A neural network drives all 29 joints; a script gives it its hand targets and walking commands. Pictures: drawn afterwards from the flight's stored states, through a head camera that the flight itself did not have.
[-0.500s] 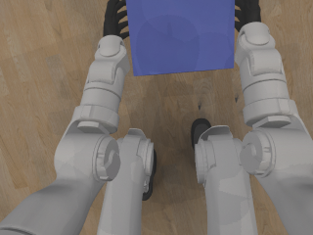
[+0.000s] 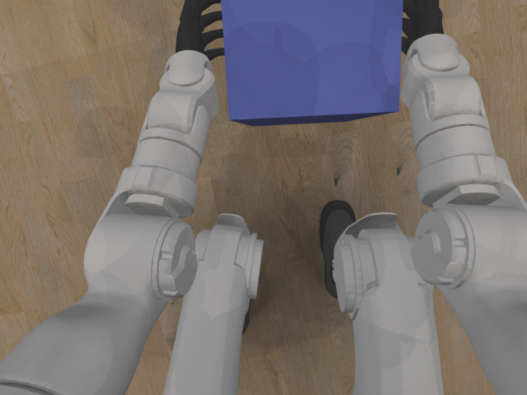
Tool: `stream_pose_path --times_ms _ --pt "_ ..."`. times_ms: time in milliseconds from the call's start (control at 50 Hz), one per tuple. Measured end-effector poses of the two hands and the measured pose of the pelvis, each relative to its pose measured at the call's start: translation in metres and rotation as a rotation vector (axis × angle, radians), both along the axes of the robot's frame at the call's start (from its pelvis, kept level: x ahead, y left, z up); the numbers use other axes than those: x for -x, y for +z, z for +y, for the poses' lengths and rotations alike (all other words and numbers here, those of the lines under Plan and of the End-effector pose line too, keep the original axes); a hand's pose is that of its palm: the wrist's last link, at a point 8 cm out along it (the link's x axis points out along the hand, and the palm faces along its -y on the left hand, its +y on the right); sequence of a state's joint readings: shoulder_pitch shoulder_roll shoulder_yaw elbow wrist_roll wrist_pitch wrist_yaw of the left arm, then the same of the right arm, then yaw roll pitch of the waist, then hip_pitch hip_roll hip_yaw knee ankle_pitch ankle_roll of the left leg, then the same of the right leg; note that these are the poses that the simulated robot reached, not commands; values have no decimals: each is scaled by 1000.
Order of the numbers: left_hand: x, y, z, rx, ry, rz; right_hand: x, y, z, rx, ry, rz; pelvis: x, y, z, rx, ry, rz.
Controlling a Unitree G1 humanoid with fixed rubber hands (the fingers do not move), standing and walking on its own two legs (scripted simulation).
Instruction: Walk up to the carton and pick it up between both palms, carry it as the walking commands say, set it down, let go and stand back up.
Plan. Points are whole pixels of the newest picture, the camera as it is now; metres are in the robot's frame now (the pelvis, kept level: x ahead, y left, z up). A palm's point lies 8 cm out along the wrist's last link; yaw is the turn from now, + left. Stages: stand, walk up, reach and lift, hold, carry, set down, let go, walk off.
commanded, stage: set down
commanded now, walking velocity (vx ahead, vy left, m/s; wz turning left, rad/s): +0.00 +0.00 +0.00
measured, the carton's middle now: (302, 59) +0.53 -0.05 -0.23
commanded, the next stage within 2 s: none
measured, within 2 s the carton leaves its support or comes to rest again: rests again in 0.52 s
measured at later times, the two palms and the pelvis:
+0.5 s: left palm (195, 61) +0.52 +0.09 -0.17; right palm (414, 44) +0.52 -0.19 -0.17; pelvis +0.00 +0.00 -0.01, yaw +0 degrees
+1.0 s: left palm (196, 65) +0.52 +0.09 -0.18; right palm (412, 42) +0.52 -0.19 -0.18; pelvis +0.00 +0.00 -0.01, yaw +1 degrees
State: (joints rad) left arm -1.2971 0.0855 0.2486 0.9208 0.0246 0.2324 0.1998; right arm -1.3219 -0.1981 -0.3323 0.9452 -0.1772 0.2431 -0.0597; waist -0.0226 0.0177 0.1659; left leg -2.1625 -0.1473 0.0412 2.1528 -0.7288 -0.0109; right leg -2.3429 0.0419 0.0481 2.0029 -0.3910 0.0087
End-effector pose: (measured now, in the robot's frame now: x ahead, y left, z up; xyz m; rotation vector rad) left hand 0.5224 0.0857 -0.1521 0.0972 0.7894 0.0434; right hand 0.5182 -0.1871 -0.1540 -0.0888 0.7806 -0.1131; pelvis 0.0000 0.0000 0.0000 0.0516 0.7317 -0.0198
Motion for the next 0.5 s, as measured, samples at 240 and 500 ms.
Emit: stream_pose_path --times_ms 240,500 --pt "1 -7 0 6 -7 15 1 -9 -2 7 14 25 -1 -2 -1 1 7 3" --pt "3 -16 3 25 1 24 0 -15 2 23 30 42 -1 -6 0 8 12 5"
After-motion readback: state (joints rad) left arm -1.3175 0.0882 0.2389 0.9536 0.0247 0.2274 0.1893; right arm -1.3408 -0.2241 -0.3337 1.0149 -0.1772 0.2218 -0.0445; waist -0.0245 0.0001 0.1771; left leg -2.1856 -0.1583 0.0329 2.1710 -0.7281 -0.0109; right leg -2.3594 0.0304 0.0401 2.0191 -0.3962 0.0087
